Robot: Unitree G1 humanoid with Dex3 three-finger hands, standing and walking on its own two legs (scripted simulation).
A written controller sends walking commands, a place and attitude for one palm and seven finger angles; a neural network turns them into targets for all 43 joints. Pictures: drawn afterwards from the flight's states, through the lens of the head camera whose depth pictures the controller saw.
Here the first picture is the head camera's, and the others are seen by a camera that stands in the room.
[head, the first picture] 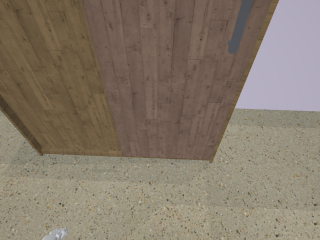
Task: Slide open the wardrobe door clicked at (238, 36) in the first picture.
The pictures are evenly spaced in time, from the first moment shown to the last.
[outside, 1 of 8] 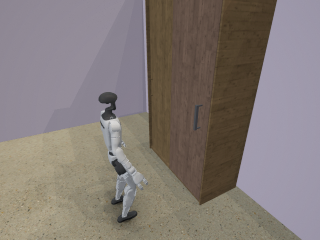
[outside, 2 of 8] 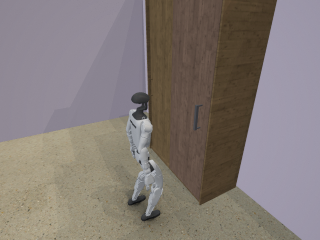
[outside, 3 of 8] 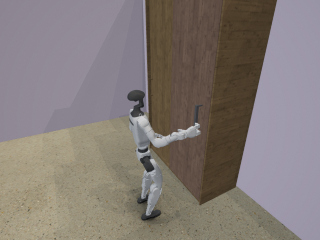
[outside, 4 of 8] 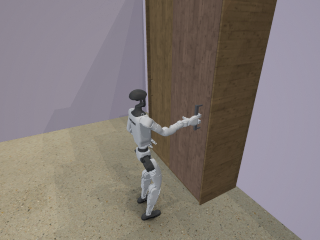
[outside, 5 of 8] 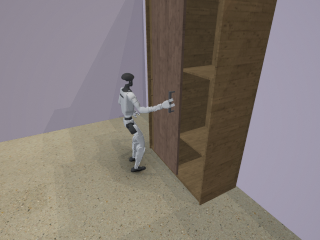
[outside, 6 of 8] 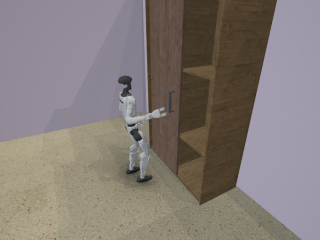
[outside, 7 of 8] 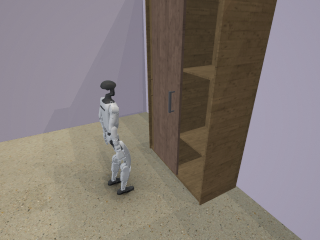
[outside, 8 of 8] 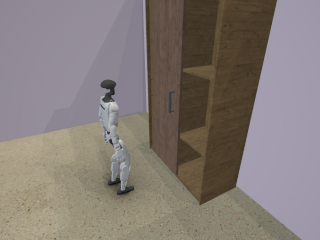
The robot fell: no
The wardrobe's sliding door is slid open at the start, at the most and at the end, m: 0.00 0.46 0.45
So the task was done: yes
